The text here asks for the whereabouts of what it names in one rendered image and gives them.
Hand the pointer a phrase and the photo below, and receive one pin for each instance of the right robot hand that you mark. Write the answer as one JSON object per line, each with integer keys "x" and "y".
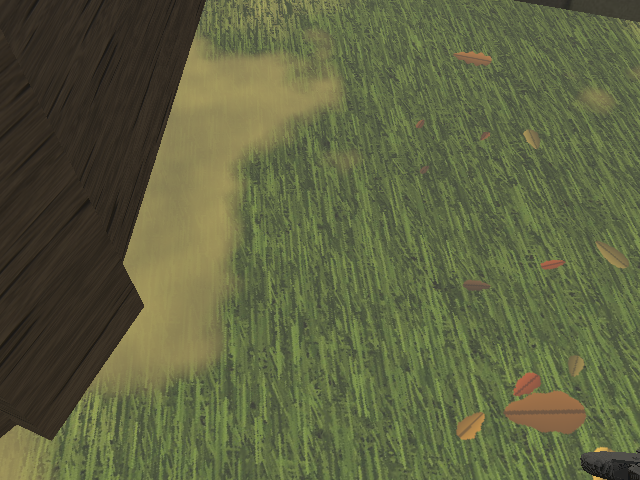
{"x": 612, "y": 465}

